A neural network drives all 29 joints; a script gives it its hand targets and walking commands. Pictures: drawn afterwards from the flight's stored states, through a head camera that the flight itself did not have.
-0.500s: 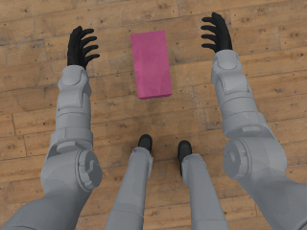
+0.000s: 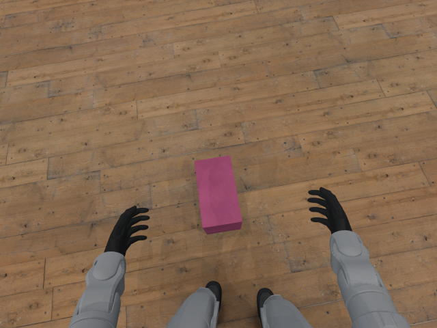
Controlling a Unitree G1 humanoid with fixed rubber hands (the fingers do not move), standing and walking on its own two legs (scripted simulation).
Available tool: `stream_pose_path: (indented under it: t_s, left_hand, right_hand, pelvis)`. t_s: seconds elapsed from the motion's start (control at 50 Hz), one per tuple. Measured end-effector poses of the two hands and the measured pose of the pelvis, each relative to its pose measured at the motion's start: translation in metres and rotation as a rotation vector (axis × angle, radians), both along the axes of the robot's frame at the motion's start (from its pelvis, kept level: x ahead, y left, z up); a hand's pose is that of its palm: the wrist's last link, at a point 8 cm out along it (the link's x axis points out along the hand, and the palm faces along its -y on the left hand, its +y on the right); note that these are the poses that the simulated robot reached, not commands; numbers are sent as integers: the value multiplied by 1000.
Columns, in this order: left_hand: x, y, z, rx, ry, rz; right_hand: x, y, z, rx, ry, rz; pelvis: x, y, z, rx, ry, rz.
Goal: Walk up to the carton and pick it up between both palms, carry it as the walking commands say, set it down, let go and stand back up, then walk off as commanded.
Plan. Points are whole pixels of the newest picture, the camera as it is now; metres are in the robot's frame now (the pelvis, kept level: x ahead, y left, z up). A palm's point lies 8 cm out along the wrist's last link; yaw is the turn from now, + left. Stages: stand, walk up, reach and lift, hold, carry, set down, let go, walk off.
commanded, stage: let go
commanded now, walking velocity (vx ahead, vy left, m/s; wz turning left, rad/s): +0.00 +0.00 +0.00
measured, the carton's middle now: (218, 196) +0.48 +0.08 -0.66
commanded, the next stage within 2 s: stand in 0.76 s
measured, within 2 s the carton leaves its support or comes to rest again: neither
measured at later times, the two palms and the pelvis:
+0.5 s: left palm (124, 274) +0.18 +0.20 -0.05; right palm (406, 290) +0.18 -0.26 -0.05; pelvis +0.02 -0.03 +0.02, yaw +0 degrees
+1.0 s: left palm (87, 286) +0.16 +0.28 -0.08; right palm (418, 305) +0.15 -0.29 -0.07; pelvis +0.03 +0.00 +0.01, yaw +0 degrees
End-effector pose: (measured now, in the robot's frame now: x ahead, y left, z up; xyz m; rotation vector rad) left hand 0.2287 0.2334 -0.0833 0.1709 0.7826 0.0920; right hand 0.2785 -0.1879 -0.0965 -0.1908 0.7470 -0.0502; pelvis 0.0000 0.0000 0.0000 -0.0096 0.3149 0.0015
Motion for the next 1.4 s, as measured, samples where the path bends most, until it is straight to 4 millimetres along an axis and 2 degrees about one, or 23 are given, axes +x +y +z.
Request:
stream_pose_path:
  t_s: [0.12,0.2,0.28,0.38,0.54,0.78,0.9,1.02,1.26,1.4]
  left_hand:
    - [-37,-15,17,-2,20,-6]
    - [-53,-22,26,1,23,-8]
    - [-58,-28,31,4,17,-24]
    - [-53,-33,34,-1,5,-41]
    - [-44,-30,36,3,6,-34]
    - [-54,-2,32,42,53,39]
    - [-62,31,14,120,70,39]
    - [-69,47,1,143,134,31]
    - [-56,52,-3,157,160,23]
    - [-59,54,-1,168,173,31]
  right_hand:
    - [-43,-31,18,-5,22,-5]
    - [-66,-50,29,-12,32,-4]
    - [-84,-64,38,-15,38,-10]
    - [-98,-76,44,-11,49,-22]
    - [-103,-74,47,-2,48,-33]
    - [-105,-51,38,-30,52,-11]
    - [-123,-79,28,-163,149,-40]
    - [-125,-103,32,-226,187,-87]
    - [-118,-100,26,-219,214,-108]
    - [-122,-100,22,-209,233,-110]
  pelvis:
    - [10,-11,11,12,-122,-2]
    - [15,-19,16,17,-195,1]
    - [18,-27,18,18,-259,7]
    - [19,-33,17,18,-329,8]
    - [18,-31,16,15,-376,3]
    - [17,-11,13,12,-352,13]
    - [18,-5,9,8,-322,3]
    - [27,-1,10,4,-310,-4]
    - [38,3,11,5,-314,-9]
    - [38,2,13,7,-321,-7]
